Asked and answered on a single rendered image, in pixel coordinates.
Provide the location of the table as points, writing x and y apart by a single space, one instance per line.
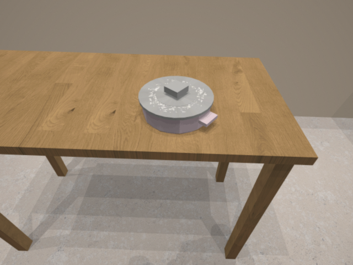
83 104

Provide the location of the lid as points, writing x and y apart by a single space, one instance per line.
197 101

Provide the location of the pot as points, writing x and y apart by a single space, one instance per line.
180 126

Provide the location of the knob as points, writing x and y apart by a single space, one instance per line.
176 88

